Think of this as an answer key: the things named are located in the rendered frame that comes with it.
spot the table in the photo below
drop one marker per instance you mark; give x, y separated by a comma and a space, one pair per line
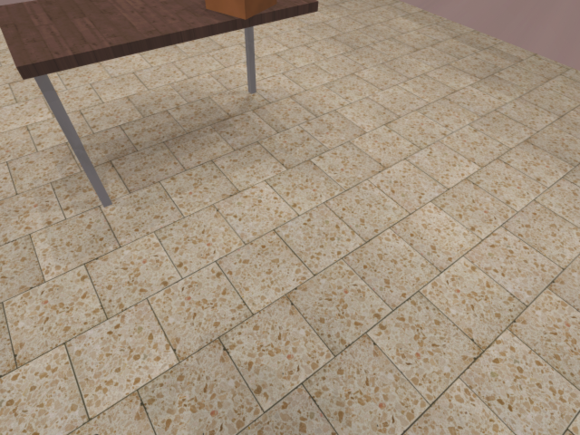
48, 36

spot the carton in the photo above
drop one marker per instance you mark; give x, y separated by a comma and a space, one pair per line
243, 9

